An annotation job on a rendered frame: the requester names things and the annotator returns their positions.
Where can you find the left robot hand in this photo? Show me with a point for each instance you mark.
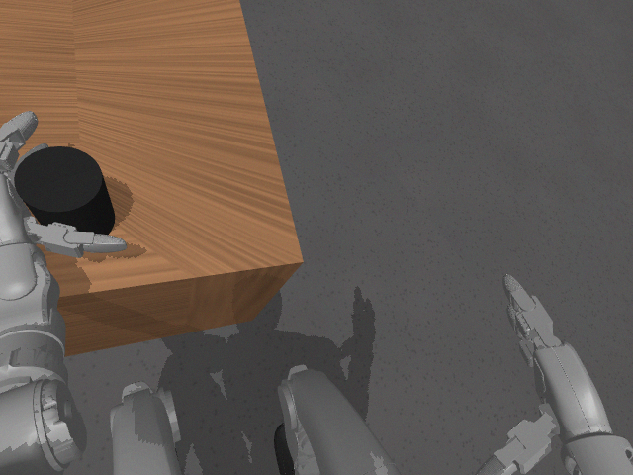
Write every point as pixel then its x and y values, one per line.
pixel 16 223

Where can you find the right robot arm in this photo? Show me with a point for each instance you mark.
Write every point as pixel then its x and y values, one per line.
pixel 597 453

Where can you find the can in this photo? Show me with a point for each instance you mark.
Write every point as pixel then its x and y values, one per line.
pixel 65 185

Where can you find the right robot foot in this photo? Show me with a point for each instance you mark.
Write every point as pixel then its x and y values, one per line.
pixel 284 458

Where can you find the left robot arm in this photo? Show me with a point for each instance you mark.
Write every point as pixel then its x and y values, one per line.
pixel 41 431

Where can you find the right robot hand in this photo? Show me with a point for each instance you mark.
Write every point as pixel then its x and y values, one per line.
pixel 570 405

